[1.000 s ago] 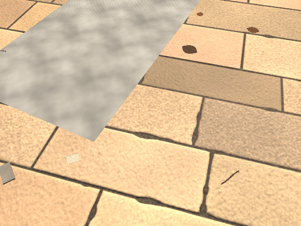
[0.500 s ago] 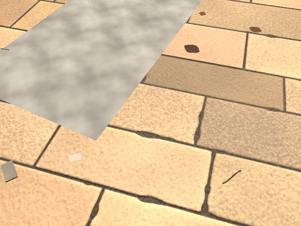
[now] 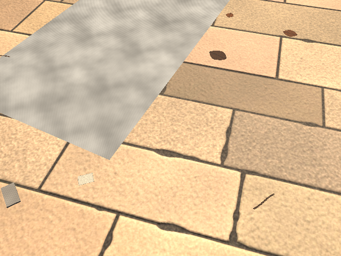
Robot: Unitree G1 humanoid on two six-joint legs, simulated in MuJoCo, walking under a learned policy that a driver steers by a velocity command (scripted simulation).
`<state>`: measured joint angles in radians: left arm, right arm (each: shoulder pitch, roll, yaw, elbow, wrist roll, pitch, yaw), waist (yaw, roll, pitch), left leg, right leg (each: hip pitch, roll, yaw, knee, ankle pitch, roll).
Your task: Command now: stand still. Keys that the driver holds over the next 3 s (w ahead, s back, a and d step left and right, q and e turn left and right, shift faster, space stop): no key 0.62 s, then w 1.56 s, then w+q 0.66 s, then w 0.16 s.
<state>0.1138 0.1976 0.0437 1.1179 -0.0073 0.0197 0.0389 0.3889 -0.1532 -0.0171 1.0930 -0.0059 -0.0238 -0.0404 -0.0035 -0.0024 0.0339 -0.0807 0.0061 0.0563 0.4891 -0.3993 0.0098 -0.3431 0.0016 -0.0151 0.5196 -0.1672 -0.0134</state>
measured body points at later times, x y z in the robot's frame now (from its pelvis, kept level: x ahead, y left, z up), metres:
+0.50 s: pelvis +0.00 +0.00 +0.00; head +0.02 +0.00 +0.45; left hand +0.06 +0.25 -0.15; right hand -0.05 -0.22 -0.15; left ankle -0.08 +0.11 -0.73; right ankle +0.07 -0.11 -0.73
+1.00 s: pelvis +0.10 -0.04 +0.00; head +0.11 -0.05 +0.45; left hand +0.15 +0.23 -0.14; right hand +0.09 -0.30 -0.15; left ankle -0.03 +0.10 -0.63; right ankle +0.11 -0.13 -0.73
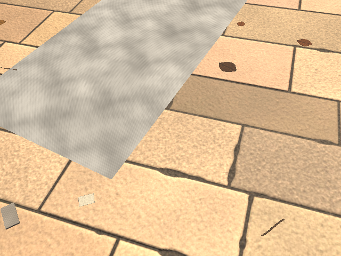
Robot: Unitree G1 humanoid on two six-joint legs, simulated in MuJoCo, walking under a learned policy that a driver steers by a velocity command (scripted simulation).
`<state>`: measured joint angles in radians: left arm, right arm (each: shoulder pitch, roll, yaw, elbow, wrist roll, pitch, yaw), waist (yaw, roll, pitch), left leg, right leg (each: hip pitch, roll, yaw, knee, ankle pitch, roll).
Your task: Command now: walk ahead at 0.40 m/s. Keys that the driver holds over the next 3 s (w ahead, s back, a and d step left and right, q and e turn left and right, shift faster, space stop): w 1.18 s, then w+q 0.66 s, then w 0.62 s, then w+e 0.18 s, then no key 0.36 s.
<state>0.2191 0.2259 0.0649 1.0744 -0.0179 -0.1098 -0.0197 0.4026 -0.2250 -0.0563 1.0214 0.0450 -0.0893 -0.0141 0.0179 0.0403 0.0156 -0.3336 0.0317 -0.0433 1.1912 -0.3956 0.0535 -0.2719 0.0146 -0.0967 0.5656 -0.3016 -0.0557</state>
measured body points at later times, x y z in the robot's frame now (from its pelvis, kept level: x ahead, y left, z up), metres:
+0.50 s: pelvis +0.27 +0.06 -0.01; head +0.31 +0.07 +0.44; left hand +0.24 +0.32 -0.16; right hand +0.44 -0.19 -0.12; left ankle +0.38 +0.15 -0.73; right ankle +0.08 -0.09 -0.64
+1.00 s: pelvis +0.56 +0.02 -0.01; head +0.59 +0.01 +0.44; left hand +0.76 +0.26 -0.11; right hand +0.53 -0.25 -0.16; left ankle +0.38 +0.15 -0.72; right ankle +0.69 -0.08 -0.73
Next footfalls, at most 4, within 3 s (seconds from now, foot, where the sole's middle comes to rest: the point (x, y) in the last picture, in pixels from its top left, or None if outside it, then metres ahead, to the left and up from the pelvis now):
0.42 left None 0.42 0.15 -0.77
0.98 right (209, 203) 0.73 -0.09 -0.77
1.56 left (154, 145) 1.04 0.16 -0.77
2.04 right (177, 100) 1.36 0.05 -0.77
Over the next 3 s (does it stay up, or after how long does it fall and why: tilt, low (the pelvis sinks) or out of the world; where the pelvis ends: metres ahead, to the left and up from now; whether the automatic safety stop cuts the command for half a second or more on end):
stays up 1.58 0.29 0.00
